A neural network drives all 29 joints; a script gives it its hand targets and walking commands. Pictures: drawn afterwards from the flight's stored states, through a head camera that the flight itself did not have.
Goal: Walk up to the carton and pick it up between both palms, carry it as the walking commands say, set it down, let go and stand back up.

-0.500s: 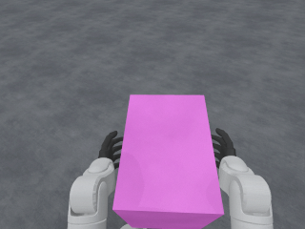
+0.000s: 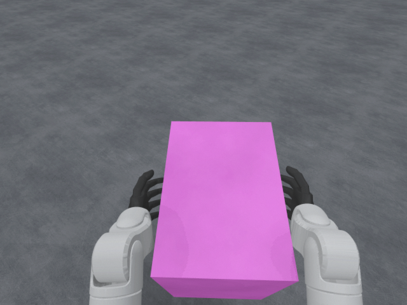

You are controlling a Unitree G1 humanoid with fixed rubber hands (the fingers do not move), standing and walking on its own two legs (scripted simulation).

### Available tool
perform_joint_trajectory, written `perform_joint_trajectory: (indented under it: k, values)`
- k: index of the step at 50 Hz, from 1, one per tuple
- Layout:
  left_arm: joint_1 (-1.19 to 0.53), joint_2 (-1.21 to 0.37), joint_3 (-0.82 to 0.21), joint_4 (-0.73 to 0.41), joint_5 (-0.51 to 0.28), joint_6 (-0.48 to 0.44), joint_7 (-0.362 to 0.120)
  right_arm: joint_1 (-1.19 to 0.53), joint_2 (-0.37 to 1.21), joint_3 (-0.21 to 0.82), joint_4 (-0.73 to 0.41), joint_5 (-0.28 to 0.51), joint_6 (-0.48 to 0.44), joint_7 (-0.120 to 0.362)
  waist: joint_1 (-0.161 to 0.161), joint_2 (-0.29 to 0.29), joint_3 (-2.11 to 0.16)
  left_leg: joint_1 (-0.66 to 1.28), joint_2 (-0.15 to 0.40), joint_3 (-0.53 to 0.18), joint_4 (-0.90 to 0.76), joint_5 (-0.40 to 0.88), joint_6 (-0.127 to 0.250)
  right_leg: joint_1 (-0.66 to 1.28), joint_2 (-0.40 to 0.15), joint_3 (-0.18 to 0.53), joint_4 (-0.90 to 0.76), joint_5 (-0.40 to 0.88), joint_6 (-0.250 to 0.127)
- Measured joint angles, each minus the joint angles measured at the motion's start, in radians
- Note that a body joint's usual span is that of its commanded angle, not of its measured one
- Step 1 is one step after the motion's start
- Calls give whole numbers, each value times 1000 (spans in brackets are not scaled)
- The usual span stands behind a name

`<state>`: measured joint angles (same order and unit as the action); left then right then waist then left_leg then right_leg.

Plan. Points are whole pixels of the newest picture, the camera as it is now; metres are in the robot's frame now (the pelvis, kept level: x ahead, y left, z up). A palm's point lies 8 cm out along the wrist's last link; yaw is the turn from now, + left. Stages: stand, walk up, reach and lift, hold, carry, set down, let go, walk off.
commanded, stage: carry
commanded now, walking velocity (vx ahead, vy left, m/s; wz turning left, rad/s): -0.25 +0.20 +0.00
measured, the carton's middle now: (219, 215) +0.29 +0.00 +0.03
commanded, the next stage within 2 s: none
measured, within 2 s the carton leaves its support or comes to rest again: neither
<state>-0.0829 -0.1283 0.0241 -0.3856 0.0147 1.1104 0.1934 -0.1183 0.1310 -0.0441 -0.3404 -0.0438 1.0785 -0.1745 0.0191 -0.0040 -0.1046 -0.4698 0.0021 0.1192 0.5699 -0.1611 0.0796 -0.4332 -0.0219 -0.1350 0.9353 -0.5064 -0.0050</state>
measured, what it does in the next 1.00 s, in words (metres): walks backwards: right foot, then left foot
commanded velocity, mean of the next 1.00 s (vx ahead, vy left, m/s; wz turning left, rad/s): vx -0.25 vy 0.20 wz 0.00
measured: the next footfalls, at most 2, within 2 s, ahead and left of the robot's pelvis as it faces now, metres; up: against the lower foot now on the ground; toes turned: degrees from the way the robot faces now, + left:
right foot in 0.06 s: -0.02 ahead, -0.08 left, +0.00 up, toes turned -10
left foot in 0.44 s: -0.13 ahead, +0.27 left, +0.00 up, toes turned +7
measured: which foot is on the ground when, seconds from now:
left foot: down 0.00-0.08, up 0.10-0.42, down 0.44-0.80, up 0.82-1.00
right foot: up 0.00-0.04, down 0.06-0.44, up 0.46-0.76, down 0.78-1.00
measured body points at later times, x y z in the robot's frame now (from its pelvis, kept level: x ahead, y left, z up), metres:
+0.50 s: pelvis -0.18 +0.14 +0.00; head -0.18 +0.16 +0.45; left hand +0.08 +0.30 +0.07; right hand +0.11 +0.02 +0.09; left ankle -0.17 +0.26 -0.73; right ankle -0.10 -0.04 -0.69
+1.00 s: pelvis -0.36 +0.25 +0.01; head -0.35 +0.23 +0.46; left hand -0.09 +0.37 +0.09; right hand -0.09 +0.09 +0.09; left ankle -0.35 +0.39 -0.64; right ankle -0.33 +0.11 -0.72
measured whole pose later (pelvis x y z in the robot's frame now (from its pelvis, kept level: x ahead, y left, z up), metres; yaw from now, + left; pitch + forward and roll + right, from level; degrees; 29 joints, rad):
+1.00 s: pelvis -0.36 +0.25 +0.01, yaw +0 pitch +2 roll +3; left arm -0.02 -0.13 0.00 -0.43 0.03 1.08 0.17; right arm -0.10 0.13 -0.02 -0.39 -0.03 1.09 -0.19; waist -0.05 -0.01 -0.05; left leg -0.57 0.01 0.04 1.09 -0.39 -0.05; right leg -0.34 -0.13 -0.08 0.53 -0.22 0.02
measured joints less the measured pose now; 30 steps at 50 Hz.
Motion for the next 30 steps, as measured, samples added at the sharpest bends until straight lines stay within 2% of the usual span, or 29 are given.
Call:
perform_joint_trajectory:
  k: [3,4,5,7,10,12,17,19,21,22,23,24,25,26,28,30]
  values:
    - [-14,-1,12,9,-4,0,-8,-11,1,3,-2,-10,9,-5,-9,30,-17,-42,-15,35,-2,34,18,124,2,-12,-293,82,-20]
    - [-15,-2,10,27,-3,-5,-11,-6,0,0,2,-13,11,-6,-10,55,-13,-52,-6,28,9,12,1,120,11,-12,-309,116,-30]
    - [-14,-2,6,42,-4,-3,-13,8,-1,0,2,-14,15,-8,-13,57,-8,-73,-8,24,68,-76,-26,111,4,-8,-307,138,-35]
    - [-1,0,-4,51,-2,1,-18,31,-2,2,-5,-11,24,-14,-27,39,12,-130,-22,-9,304,-192,-64,109,-25,1,-320,174,-33]
    - [30,0,-10,24,11,-6,-24,25,-2,9,-10,0,29,-19,-47,21,33,-165,-13,-54,562,-189,-99,104,-63,23,-364,233,-15]
    - [37,0,-8,1,16,-12,-24,10,-2,11,-16,8,28,-22,-58,8,38,-145,2,-73,596,-195,-118,86,-92,34,-380,267,0]
    - [22,0,-2,-27,19,-16,-25,-22,1,6,-31,15,28,-24,-61,-20,34,-8,27,-85,361,-264,-129,27,-163,47,-409,344,45]
    - [15,0,-1,-30,21,-12,-25,-26,2,3,-33,16,28,-24,-53,-32,30,65,25,-74,210,-271,-121,1,-187,51,-419,376,67]
    - [13,0,-3,-33,24,-7,-24,-29,2,0,-32,17,29,-22,-48,-36,23,155,26,-48,13,-221,-110,-33,-205,55,-408,399,93]
    - [10,1,1,-32,24,-7,-23,-31,3,1,-25,17,25,-21,-47,-45,20,166,22,-39,-43,-141,-101,-61,-217,61,-380,396,93]
    - [14,1,9,-24,23,-7,-23,-28,3,8,-3,14,15,-19,-44,-58,21,139,12,-36,-22,-108,-92,-96,-218,75,-316,287,90]
    - [24,1,15,-18,21,-4,-22,-22,2,16,17,14,10,-18,-35,-57,26,118,17,-38,2,-104,-84,-135,-193,87,-198,143,81]
    - [35,1,15,-15,20,0,-18,-14,1,21,29,13,8,-16,-27,-50,32,107,27,-42,14,-104,-76,-171,-159,92,-58,51,69]
    - [43,1,12,-12,18,2,-14,-3,0,23,32,15,6,-6,-18,-44,37,100,35,-47,13,-99,-70,-198,-126,91,76,18,56]
    - [46,1,0,-11,14,-1,-6,16,-1,19,24,10,-3,4,-1,-33,44,86,41,-54,4,-78,-56,-223,-71,75,268,39,35]
    - [38,1,-10,-11,9,-7,-7,23,-1,11,11,7,-14,12,9,-26,46,70,37,-53,-3,-53,-41,-204,-31,54,333,58,29]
